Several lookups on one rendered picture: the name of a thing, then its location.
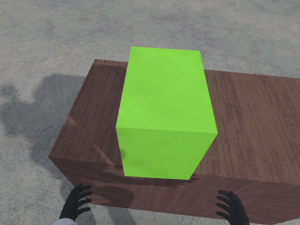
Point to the right robot hand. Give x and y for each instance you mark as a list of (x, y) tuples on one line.
[(237, 211)]

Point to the pedestal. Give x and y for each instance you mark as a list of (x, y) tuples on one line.
[(255, 155)]

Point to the carton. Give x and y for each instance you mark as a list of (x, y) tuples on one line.
[(165, 123)]

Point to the left robot hand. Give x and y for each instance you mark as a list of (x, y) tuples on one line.
[(70, 209)]

